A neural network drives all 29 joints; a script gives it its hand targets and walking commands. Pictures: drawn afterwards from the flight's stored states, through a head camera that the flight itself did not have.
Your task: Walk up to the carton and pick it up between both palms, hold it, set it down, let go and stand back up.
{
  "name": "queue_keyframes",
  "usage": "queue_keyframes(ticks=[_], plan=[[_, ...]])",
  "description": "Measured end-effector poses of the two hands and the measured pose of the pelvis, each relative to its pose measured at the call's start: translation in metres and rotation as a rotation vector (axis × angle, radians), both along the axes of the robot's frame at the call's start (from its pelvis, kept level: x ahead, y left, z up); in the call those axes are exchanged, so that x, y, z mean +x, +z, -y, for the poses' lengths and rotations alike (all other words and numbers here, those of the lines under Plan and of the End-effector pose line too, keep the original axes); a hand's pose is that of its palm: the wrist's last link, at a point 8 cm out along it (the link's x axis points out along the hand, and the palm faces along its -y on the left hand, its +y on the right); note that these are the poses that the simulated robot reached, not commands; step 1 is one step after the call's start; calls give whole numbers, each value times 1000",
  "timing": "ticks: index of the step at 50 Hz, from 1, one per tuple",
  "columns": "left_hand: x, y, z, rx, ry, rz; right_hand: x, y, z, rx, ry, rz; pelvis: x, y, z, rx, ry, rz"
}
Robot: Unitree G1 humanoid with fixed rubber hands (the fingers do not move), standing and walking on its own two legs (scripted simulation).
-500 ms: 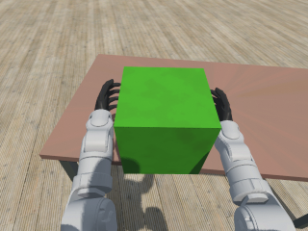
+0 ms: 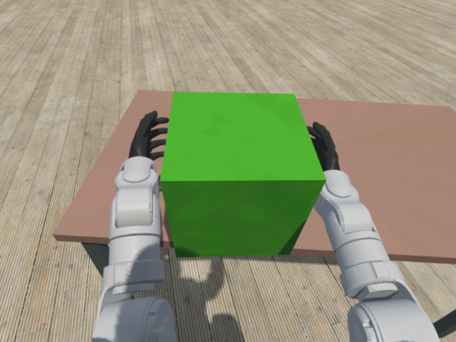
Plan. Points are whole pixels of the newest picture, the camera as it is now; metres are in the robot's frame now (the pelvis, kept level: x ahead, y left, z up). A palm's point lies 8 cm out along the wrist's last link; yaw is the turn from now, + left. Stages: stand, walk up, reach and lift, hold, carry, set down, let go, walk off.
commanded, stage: reach and lift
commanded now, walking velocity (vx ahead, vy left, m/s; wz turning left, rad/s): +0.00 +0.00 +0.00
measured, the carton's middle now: (234, 176) +0.38 -0.01 +0.11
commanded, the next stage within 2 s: hold in 0.84 s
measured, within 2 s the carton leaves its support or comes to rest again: neither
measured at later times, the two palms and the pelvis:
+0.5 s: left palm (140, 153) +0.38 +0.15 +0.18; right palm (324, 162) +0.36 -0.16 +0.16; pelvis +0.01 +0.00 +0.00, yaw +0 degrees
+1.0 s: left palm (134, 145) +0.37 +0.15 +0.20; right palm (326, 153) +0.36 -0.16 +0.19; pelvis +0.00 +0.00 +0.00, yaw +0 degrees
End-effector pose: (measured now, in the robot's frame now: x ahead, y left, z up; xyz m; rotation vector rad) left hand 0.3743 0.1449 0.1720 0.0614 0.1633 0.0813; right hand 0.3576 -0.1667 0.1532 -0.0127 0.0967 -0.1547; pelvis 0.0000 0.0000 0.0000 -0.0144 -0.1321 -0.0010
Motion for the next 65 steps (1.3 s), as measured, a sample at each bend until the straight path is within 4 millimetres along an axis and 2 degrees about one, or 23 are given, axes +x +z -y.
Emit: queue_keyframes(ticks=[24, 44, 56, 65], plan=[[2, 8, -3, 3, -1, 12, 4, 9, -3, 6, 4, 15, 6, 0, 0, -3, 6, 9], [2, 23, -1, 2, 3, 15, 5, 21, -1, 14, 5, 22, 2, 0, 2, -1, 3, 11], [-22, 39, -18, -23, 54, 43, -2, 42, -17, 10, 55, 49, -2, -1, 5, 0, 0, 46], [-18, 43, -19, -9, 46, 24, 0, 41, -19, 35, 49, 32, -8, -1, 5, 4, 12, 32]])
